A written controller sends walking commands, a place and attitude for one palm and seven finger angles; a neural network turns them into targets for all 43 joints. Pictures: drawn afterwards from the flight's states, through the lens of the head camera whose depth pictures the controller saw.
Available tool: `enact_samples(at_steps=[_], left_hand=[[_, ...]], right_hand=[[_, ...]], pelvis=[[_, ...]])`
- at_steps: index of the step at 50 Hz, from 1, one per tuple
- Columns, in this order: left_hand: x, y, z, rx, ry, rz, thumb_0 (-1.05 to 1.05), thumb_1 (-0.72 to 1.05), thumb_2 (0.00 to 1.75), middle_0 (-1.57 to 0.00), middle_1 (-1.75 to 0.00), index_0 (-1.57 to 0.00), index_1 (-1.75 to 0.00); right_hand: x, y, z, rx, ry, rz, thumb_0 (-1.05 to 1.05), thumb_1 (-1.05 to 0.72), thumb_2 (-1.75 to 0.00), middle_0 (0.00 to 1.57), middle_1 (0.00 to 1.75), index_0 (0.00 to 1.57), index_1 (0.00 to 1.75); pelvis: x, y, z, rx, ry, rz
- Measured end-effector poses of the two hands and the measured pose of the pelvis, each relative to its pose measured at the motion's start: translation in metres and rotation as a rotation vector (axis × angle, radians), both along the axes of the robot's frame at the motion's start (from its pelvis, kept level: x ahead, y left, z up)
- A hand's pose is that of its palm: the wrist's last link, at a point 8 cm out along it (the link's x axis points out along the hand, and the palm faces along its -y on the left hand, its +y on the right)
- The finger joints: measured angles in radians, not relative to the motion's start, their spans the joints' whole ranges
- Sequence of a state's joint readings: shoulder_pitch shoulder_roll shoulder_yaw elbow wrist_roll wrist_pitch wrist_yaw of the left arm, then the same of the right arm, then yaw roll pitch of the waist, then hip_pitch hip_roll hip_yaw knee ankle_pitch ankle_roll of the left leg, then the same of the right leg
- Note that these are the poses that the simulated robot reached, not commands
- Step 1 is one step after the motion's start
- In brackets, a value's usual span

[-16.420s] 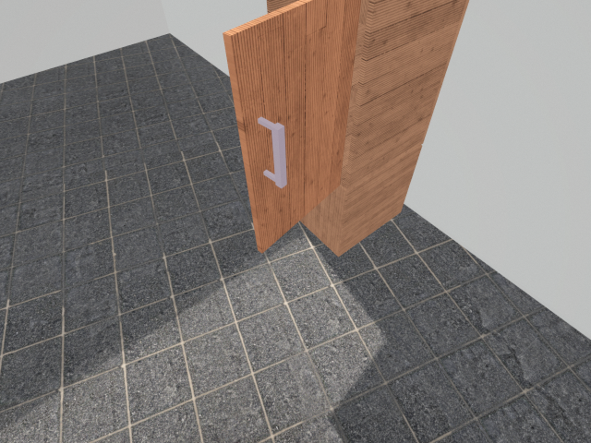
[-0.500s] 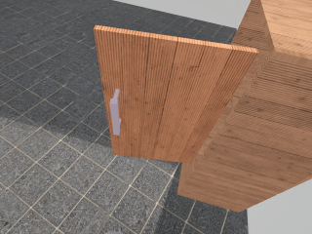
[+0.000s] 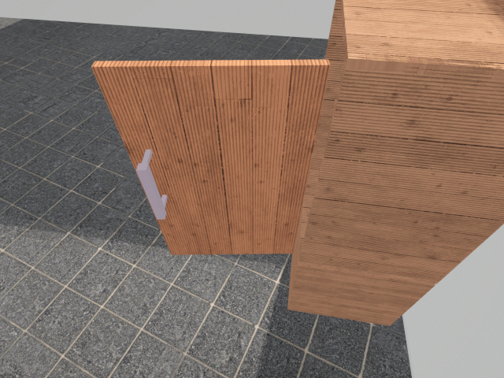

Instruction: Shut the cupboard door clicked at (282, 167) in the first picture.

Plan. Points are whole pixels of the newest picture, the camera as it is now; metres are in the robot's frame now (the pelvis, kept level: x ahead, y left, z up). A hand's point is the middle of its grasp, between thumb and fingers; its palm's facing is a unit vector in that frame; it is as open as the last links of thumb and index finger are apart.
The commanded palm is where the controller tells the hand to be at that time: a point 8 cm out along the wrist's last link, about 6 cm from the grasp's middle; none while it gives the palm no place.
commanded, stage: come to a stop and stand still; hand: left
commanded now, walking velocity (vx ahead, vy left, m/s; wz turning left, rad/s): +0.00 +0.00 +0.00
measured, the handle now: (154, 186) +0.47 +0.22 +0.00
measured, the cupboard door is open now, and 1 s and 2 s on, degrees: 100 100 100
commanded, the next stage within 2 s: look again from close up in 0.20 s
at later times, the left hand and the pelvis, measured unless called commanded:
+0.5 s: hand out of the picture -0.04 +0.16 -0.18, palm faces +0.03 -0.98 -0.19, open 7.4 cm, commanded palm none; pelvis -0.02 +0.00 +0.00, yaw +0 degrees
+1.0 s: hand out of the picture +0.05 +0.21 -0.14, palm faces +0.13 -0.97 -0.21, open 7.3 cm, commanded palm +0.09 +0.24 -0.07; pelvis -0.01 +0.03 +0.00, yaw -1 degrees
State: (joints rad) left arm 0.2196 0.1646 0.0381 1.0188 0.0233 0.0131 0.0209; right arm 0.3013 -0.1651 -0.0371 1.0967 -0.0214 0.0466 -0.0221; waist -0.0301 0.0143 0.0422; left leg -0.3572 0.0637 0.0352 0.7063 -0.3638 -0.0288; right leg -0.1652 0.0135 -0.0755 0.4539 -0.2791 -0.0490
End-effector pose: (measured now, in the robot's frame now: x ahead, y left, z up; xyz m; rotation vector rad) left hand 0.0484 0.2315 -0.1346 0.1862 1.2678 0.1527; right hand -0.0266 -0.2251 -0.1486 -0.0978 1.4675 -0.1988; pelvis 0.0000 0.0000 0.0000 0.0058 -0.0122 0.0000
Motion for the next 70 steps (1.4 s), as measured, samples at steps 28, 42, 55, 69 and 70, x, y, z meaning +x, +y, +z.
enact_samples(at_steps=[28,42,55,69,70], left_hand=[[-0.086,-0.009,-0.009,-0.031,0.112,0.044,0.01,0.91,0.9,-0.2,-0.3,-0.2,-0.3],[-0.066,0.011,-0.007,-0.03,0.108,0.004,0.0,0.91,0.9,-0.2,-0.3,-0.2,-0.3],[0.096,0.033,0.112,0.04,-0.799,0.026,0.03,0.94,0.9,-0.23,-0.34,-0.23,-0.33],[0.028,0.008,0.051,-0.135,-1.083,-0.055,0.01,0.9,0.9,-0.45,-0.57,-0.46,-0.57],[0.022,0.015,0.053,-0.096,-1.09,-0.042,0.02,0.9,0.9,-0.47,-0.59,-0.47,-0.59]], right_hand=[[0.012,0.015,-0.005,0.014,-0.143,0.074,0.02,-0.94,-0.9,0.19,0.3,0.2,0.29],[-0.022,0.044,-0.001,0.052,-0.027,0.058,0.01,-0.92,-0.9,0.2,0.3,0.2,0.29],[0.077,0.002,0.024,-0.118,-0.555,0.104,0.03,-0.93,-0.9,0.2,0.3,0.2,0.3],[0.239,0.006,0.039,-0.138,-1.007,0.41,0.01,-0.91,-0.9,0.19,0.3,0.2,0.29],[0.243,0.013,0.032,-0.121,-1.015,0.423,0.01,-0.91,-0.9,0.19,0.3,0.2,0.29]], pelvis=[[-0.019,0.009,-0.004,-0.012,-0.021,-0.001],[-0.017,0.022,0.0,0.002,0.007,-0.016],[-0.013,0.033,-0.013,-0.01,0.05,0.022],[-0.04,0.009,-0.096,-0.022,0.251,0.032],[-0.043,0.008,-0.101,-0.029,0.258,0.038]])
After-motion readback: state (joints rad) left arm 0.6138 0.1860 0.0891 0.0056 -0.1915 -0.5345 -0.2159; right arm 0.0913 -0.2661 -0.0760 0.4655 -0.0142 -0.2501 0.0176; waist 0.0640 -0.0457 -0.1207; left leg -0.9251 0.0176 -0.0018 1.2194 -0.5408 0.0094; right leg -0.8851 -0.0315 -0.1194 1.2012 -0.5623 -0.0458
